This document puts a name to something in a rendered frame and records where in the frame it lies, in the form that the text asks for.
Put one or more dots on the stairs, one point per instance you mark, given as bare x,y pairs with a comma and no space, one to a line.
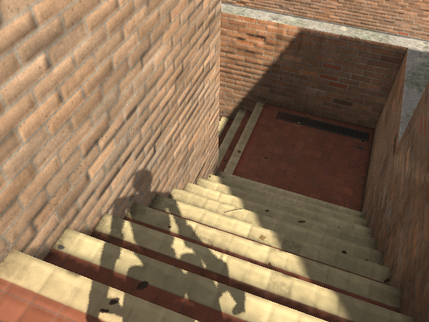
230,249
230,131

